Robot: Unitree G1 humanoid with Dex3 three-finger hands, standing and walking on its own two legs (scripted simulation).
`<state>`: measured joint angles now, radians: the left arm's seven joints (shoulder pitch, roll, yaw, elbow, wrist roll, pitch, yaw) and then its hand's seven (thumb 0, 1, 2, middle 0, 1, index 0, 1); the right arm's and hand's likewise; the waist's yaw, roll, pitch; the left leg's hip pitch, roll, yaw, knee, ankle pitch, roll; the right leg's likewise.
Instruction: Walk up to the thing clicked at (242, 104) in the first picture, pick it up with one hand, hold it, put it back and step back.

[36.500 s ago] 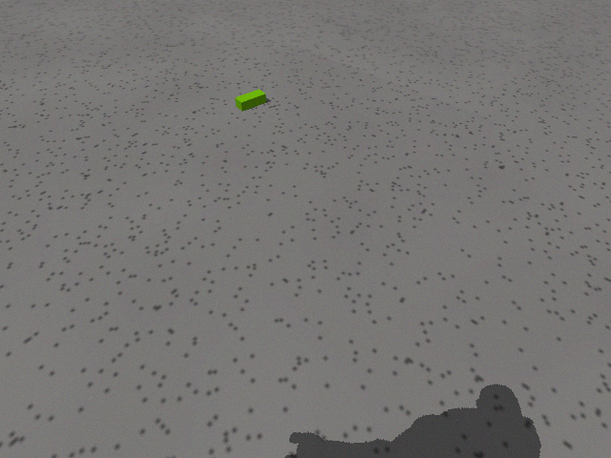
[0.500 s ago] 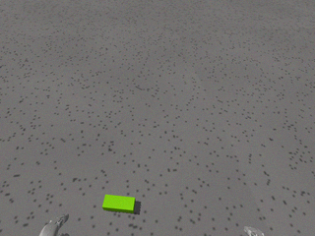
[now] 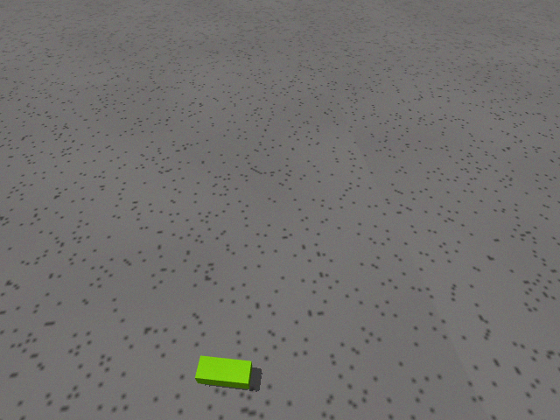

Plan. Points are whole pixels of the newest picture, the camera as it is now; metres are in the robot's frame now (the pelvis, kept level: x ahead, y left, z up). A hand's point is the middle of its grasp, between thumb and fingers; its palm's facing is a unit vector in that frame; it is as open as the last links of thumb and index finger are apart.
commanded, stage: stand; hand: left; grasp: from above
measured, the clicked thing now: (224, 372) +0.42 +0.19 -0.75
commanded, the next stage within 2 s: step back in 1.76 s
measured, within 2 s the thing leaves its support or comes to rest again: neither
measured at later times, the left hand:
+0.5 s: hand out of the picture +0.07 +0.23 -0.16, palm faces +0.02 -0.95 -0.32, open 7.4 cm
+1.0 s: hand out of the picture +0.09 +0.24 -0.16, palm faces +0.01 -0.94 -0.33, open 7.4 cm
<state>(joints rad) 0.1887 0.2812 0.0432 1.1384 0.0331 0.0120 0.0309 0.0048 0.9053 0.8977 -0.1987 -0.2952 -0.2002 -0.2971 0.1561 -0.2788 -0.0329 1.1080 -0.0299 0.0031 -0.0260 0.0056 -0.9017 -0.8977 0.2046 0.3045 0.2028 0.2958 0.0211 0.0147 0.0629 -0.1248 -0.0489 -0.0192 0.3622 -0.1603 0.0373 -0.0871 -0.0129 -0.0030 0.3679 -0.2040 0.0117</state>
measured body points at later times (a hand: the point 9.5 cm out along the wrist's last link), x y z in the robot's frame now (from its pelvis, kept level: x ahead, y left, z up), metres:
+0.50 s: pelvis +0.01 -0.01 +0.00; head +0.01 -0.01 +0.45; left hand +0.07 +0.28 -0.14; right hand +0.07 -0.30 -0.14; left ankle +0.03 +0.09 -0.75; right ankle +0.00 -0.13 -0.75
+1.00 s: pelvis +0.02 -0.01 +0.00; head +0.02 -0.01 +0.45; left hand +0.09 +0.28 -0.13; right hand +0.09 -0.30 -0.13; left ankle +0.03 +0.09 -0.75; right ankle +0.00 -0.13 -0.75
